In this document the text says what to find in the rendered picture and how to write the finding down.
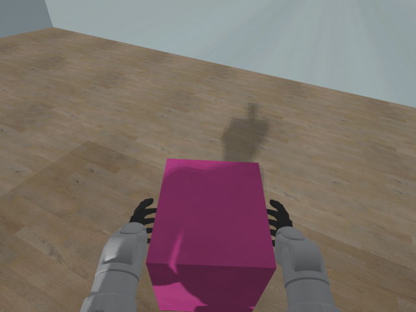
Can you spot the carton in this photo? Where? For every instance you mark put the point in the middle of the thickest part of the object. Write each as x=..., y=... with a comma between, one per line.
x=211, y=248

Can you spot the robot left forearm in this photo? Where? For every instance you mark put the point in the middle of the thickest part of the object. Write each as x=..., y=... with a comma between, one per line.
x=118, y=272

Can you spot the right robot hand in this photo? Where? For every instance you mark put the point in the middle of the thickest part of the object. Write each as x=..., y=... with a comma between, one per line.
x=281, y=215

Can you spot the robot right forearm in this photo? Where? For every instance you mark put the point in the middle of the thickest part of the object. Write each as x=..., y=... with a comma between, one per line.
x=304, y=273

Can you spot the left robot hand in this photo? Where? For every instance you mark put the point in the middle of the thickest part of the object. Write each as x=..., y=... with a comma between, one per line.
x=141, y=211

